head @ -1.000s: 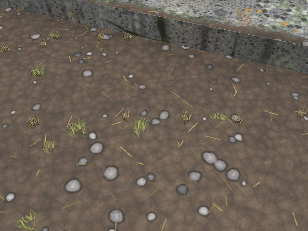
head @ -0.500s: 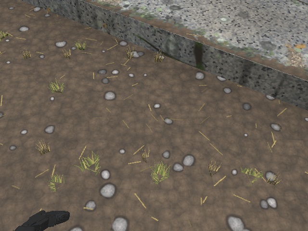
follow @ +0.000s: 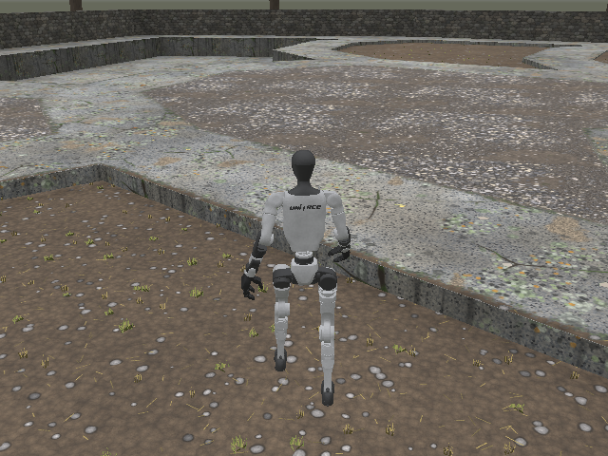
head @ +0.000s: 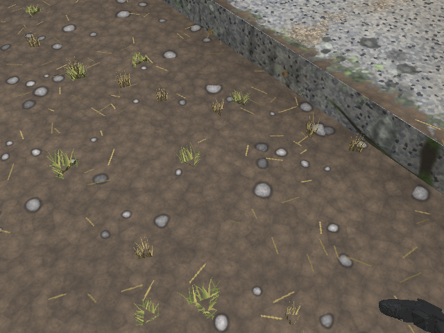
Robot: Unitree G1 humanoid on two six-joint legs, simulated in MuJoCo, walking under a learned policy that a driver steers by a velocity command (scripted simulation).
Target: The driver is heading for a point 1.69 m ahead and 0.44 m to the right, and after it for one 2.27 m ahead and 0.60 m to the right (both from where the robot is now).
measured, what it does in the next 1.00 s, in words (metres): walks ahead, turning right: left foot, then right foot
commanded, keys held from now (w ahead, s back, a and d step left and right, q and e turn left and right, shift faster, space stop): w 0.22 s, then w+e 0.78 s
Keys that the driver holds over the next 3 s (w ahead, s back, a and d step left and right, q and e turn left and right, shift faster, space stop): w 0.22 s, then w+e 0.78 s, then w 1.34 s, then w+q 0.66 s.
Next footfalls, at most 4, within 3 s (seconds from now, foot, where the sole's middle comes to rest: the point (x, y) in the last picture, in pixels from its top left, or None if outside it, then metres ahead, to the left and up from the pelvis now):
0.06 left None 0.20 0.13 -0.78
0.60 right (297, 331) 0.49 -0.12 -0.78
1.08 left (263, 229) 0.82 0.00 -0.78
1.56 right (363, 211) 0.93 -0.35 -0.78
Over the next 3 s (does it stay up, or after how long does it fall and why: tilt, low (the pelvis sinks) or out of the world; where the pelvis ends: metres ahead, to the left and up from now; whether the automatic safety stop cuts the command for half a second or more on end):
stays up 1.45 -0.47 0.18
